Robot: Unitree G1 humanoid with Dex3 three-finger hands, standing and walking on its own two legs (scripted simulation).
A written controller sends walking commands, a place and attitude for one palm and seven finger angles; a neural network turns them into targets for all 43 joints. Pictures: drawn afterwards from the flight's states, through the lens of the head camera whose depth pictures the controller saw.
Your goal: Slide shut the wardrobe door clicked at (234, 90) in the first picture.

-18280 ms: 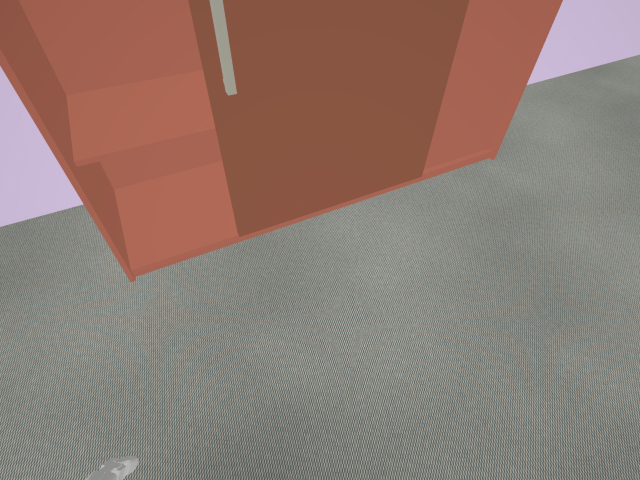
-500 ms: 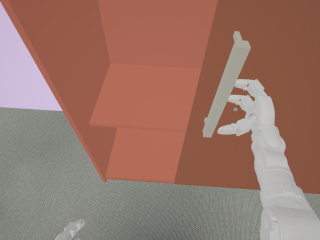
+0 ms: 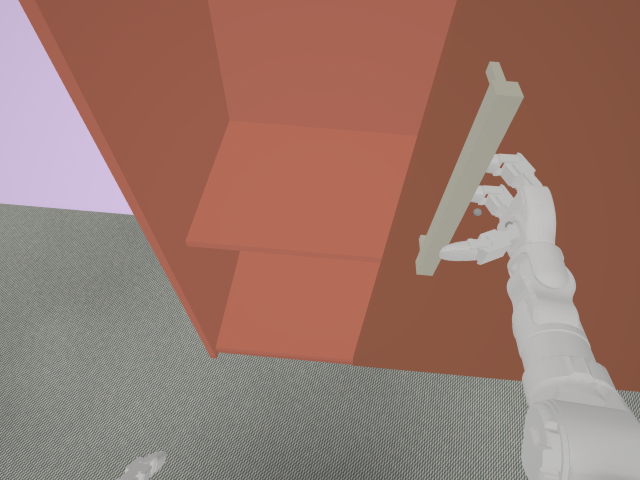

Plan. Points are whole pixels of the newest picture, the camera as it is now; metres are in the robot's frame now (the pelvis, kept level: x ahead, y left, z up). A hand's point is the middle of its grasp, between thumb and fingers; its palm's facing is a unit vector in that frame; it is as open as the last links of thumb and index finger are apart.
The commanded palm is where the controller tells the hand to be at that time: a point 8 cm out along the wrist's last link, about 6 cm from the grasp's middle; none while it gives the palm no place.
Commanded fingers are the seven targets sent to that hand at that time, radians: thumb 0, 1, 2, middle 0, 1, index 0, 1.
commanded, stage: slide the fingers in behind the handle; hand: right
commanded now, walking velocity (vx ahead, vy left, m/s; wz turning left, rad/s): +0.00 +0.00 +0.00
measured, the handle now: (452, 188) +0.48 -0.10 +0.11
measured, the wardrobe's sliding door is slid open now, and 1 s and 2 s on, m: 0.43 0.43 0.43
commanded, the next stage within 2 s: grip the handle and tug to test in 1.68 s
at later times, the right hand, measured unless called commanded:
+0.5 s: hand (464, 220) +0.42 -0.11 +0.11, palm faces -0.05 +1.00 -0.01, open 14.0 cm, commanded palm +0.40 -0.17 +0.11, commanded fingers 0.00 0.50 -0.30 0.30 1.20 0.30 1.20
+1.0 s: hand (446, 220) +0.42 -0.09 +0.11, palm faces -0.04 +1.00 -0.02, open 14.0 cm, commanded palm +0.39 -0.14 +0.11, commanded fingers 0.00 0.50 -0.30 0.30 1.20 0.30 1.20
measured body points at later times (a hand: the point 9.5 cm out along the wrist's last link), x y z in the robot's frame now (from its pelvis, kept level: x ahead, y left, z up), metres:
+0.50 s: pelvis +0.00 -0.01 +0.00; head +0.04 +0.00 +0.45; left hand +0.10 +0.25 -0.12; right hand +0.42 -0.17 +0.11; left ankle -0.02 +0.08 -0.72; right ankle +0.03 -0.10 -0.72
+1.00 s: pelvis +0.00 +0.00 +0.00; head +0.03 +0.02 +0.45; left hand +0.10 +0.25 -0.12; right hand +0.41 -0.14 +0.11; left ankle -0.02 +0.08 -0.72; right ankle +0.03 -0.10 -0.72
